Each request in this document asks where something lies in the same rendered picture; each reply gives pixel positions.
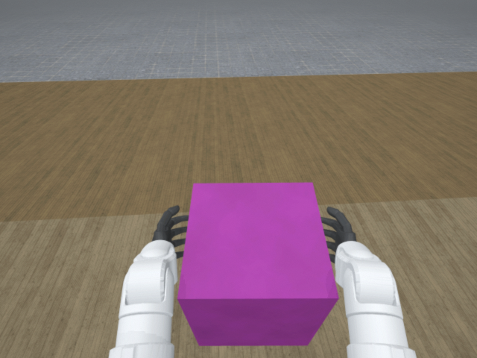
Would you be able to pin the left robot hand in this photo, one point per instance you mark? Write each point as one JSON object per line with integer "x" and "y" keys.
{"x": 164, "y": 229}

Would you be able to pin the left robot forearm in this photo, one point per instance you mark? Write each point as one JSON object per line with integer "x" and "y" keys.
{"x": 147, "y": 304}

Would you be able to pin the carton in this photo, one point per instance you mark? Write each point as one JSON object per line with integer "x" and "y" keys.
{"x": 256, "y": 269}

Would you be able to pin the right robot forearm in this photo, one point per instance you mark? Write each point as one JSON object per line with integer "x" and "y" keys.
{"x": 372, "y": 305}

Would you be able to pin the right robot hand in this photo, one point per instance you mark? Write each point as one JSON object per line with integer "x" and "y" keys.
{"x": 343, "y": 229}

